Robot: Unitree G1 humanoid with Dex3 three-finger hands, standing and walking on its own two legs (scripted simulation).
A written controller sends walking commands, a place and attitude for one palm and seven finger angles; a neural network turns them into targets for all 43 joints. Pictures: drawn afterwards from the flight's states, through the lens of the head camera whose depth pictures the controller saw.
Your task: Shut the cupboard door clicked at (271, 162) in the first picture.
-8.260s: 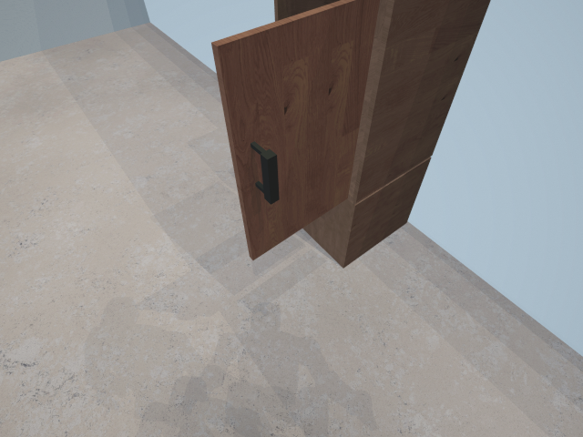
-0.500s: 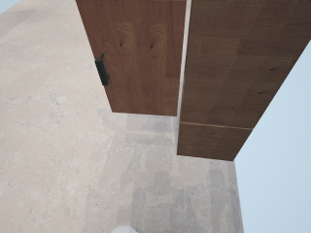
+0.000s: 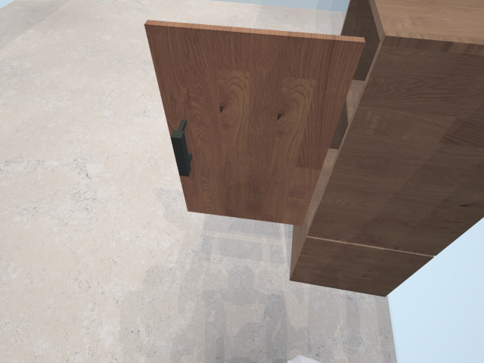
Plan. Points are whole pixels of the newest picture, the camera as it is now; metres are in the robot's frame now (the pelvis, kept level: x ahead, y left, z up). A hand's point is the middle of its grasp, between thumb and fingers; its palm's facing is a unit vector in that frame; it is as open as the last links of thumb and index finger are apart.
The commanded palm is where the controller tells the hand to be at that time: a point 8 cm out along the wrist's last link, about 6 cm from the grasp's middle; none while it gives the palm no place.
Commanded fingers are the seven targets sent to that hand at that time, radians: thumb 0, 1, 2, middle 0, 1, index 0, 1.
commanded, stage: come to a stop and stand still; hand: left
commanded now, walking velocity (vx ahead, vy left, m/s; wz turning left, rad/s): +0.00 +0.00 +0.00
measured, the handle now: (184, 148) +0.56 +0.20 -0.02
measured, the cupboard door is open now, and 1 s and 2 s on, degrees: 92 92 92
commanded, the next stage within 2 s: look again from close up in 1.18 s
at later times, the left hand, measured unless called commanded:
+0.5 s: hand (153, 355) +0.15 +0.19 -0.18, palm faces +0.03 -0.98 -0.20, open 7.4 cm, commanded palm none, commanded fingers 0.00 0.90 0.90 -0.20 -0.30 -0.20 -0.30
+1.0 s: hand out of the picture +0.04 +0.16 -0.17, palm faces +0.03 -0.98 -0.19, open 7.4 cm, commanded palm none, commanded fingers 0.00 0.90 0.90 -0.20 -0.30 -0.20 -0.30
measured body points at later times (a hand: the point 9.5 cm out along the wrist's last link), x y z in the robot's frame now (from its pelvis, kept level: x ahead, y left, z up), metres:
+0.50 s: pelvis +0.06 +0.00 -0.01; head +0.10 +0.01 +0.44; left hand +0.15 +0.24 -0.16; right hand +0.08 -0.24 -0.16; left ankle +0.06 +0.10 -0.74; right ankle +0.08 -0.11 -0.73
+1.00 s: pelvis +0.04 -0.02 +0.01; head +0.05 -0.02 +0.45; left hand +0.04 +0.21 -0.15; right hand +0.07 -0.25 -0.15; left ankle +0.06 +0.10 -0.74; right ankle +0.00 -0.13 -0.74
